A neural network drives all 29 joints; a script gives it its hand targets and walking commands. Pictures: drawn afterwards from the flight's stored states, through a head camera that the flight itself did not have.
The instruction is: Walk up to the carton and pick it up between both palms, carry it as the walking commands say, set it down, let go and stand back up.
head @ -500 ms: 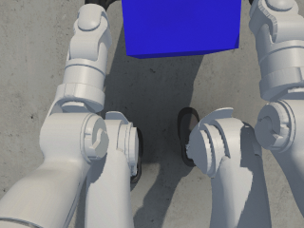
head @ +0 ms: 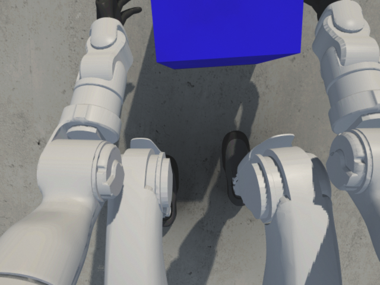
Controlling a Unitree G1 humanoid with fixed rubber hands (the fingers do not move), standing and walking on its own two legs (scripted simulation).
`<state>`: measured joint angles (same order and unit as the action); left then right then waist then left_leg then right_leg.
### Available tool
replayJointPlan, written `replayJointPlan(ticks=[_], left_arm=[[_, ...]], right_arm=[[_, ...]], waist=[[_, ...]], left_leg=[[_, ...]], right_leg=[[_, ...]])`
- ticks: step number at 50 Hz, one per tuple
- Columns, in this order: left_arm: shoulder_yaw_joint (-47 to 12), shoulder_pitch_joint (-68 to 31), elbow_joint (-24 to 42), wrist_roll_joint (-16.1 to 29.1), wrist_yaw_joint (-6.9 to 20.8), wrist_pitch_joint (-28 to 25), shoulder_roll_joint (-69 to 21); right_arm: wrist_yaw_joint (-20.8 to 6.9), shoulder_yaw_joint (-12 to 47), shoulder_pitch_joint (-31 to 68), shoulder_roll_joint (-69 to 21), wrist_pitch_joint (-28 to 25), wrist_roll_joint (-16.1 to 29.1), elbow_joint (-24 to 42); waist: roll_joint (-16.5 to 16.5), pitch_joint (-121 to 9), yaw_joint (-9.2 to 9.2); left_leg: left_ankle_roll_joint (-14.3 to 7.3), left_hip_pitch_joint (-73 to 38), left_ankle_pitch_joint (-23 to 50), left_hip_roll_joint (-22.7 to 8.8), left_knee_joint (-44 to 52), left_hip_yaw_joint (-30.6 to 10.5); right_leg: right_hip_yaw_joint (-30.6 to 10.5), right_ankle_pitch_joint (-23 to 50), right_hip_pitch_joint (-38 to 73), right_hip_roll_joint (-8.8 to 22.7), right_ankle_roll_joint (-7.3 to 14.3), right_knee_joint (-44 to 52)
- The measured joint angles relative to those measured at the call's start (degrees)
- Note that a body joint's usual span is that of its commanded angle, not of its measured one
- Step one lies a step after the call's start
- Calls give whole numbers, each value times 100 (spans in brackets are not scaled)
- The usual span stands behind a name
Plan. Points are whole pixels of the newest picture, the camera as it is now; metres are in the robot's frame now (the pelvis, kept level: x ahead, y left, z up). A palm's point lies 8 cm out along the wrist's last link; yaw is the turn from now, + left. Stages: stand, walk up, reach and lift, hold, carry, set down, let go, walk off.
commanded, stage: set down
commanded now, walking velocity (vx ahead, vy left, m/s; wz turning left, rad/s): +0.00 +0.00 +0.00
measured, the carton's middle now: (218, 2) +0.55 -0.04 -0.25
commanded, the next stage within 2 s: let go in 1.52 s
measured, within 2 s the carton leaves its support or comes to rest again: neither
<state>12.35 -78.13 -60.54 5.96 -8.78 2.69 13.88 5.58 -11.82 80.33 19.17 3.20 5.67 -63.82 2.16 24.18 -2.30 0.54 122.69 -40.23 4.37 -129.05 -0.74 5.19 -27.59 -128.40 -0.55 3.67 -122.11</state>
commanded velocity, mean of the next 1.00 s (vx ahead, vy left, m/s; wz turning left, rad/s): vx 0.00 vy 0.00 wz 0.00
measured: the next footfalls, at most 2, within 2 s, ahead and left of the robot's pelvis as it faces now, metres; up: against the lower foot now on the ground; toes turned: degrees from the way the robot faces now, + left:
none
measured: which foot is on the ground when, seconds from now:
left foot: down 0.00-1.00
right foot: down 0.00-1.00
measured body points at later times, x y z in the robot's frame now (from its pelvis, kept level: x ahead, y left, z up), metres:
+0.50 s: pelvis -0.02 +0.00 +0.03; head +0.36 -0.01 +0.26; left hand +0.55 +0.16 -0.13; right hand +0.53 -0.22 -0.14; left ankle +0.08 +0.11 -0.34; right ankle +0.14 -0.09 -0.34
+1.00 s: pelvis -0.02 +0.00 +0.14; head +0.35 -0.01 +0.38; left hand +0.55 +0.15 +0.01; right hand +0.53 -0.22 +0.00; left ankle +0.08 +0.11 -0.34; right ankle +0.14 -0.09 -0.34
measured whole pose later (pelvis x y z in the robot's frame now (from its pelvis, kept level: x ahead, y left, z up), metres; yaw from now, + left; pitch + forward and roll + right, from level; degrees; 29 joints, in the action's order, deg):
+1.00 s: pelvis -0.02 +0.00 +0.14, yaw +2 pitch +29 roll +1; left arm 8.3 -76.1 -30.0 8.5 -10.0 23.7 19.2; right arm 5.9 -10.2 75.5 23.4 22.3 11.3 -34.9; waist 1.6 30.0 -3.5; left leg 0.6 98.0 -31.6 5.4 -100.3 -1.0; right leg 2.4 -23.0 -102.0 -0.7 3.2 -95.7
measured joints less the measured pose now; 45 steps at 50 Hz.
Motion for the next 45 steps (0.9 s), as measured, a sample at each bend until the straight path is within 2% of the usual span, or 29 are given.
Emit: replayJointPlan(ticks=[9,14,18,26,31,37,45], left_arm=[[-239,1,-157,421,-5,47,195],[-304,-6,365,513,-3,158,313],[-358,-106,1117,582,-27,343,525],[-407,-35,2021,547,-118,1150,534],[-406,-33,2179,361,-121,1369,533],[-407,-29,2209,345,-120,1503,533],[-407,170,2933,312,-121,1880,533]], right_arm=[[17,179,0,145,-1,266,-1],[69,186,1,208,19,360,53],[126,197,-20,405,184,430,610],[154,199,-187,423,886,566,1801],[124,199,-189,423,1124,566,1893],[91,198,-193,424,1251,566,1927],[86,183,-452,425,1677,566,2729]], waist=[[16,134,35],[-22,218,43],[-15,631,42],[-29,597,41],[-47,573,36],[-47,570,-28],[-59,580,-122]], left_leg=[[29,0,123,0,0,0],[30,-10,156,0,24,0],[30,-239,219,8,124,0],[29,-649,360,42,661,0],[29,-1129,444,68,1138,0],[19,-1501,598,90,1718,0],[9,-1989,747,100,2360,-27]], right_leg=[[-2,124,0,0,0,1],[-4,155,20,0,2,29],[-17,189,287,0,3,141],[-81,228,744,0,3,623],[-135,232,1246,0,2,1042],[-197,307,1647,0,-14,1572],[-236,392,2163,-6,-41,2179]])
